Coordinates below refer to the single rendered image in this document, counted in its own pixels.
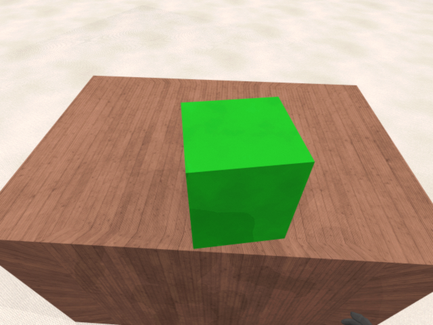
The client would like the robot right hand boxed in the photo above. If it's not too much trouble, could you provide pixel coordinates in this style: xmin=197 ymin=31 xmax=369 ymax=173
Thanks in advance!
xmin=341 ymin=312 xmax=372 ymax=325

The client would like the carton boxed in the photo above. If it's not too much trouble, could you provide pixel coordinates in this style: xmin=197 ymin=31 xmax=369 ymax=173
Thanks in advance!
xmin=181 ymin=97 xmax=315 ymax=249

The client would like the pedestal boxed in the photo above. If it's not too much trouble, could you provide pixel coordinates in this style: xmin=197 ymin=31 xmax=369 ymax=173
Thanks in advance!
xmin=0 ymin=76 xmax=433 ymax=325

